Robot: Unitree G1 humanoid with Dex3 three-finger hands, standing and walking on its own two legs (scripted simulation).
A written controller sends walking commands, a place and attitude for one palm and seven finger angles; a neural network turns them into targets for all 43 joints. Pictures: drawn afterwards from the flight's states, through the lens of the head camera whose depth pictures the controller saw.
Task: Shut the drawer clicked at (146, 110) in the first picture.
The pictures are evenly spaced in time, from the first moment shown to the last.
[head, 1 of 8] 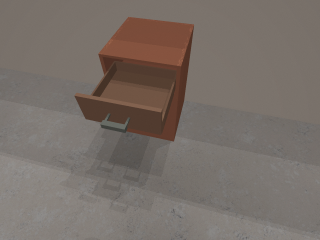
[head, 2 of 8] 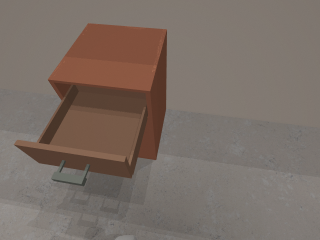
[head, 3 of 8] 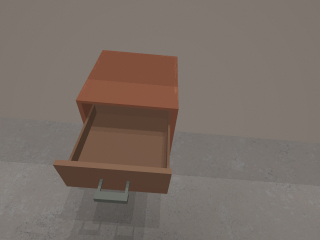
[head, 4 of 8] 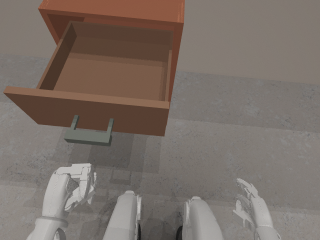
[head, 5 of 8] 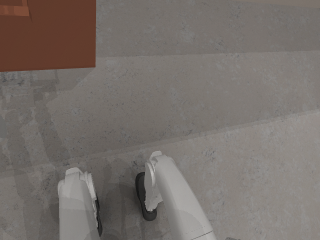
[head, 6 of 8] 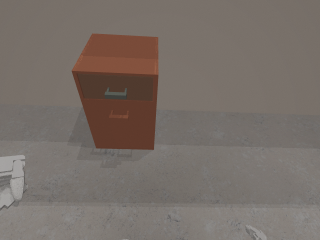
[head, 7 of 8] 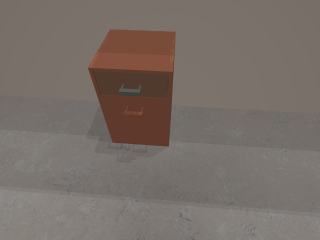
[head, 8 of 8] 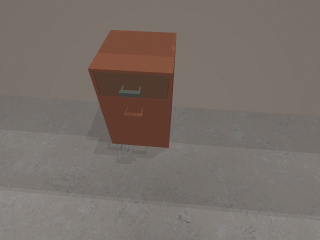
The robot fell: no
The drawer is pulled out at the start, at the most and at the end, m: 0.30 0.30 0.00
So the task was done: yes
